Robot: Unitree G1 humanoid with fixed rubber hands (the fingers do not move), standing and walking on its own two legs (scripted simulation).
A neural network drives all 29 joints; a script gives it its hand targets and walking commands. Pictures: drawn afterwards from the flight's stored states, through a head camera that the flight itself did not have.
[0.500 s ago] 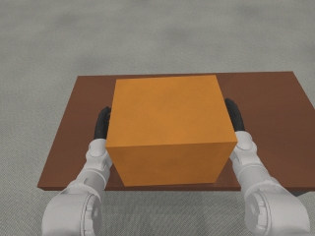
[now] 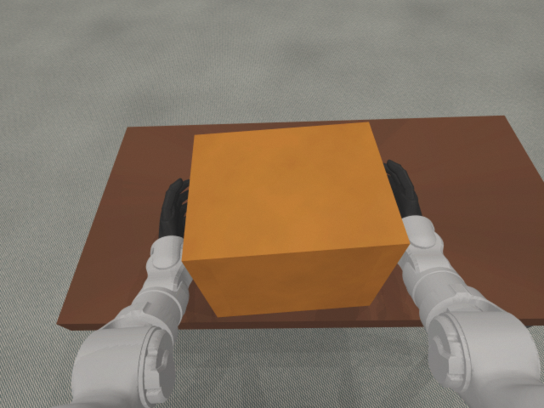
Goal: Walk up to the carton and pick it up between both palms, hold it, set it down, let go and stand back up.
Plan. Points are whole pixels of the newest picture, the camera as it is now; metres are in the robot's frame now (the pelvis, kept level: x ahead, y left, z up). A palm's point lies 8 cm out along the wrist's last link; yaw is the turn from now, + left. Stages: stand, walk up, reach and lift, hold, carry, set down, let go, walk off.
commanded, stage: set down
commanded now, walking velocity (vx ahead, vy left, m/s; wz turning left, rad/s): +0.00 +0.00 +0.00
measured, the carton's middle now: (288, 226) +0.41 +0.02 -0.01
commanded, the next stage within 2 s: none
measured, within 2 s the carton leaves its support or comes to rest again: neither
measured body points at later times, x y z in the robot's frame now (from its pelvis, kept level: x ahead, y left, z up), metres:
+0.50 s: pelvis -0.02 -0.02 -0.02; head +0.07 -0.01 +0.42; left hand +0.40 +0.25 +0.04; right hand +0.46 -0.22 +0.05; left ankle +0.00 +0.11 -0.73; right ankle +0.00 -0.11 -0.73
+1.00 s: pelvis -0.03 -0.03 +0.00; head +0.02 -0.01 +0.45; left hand +0.41 +0.25 +0.14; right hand +0.46 -0.21 +0.15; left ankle +0.00 +0.11 -0.73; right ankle +0.00 -0.11 -0.73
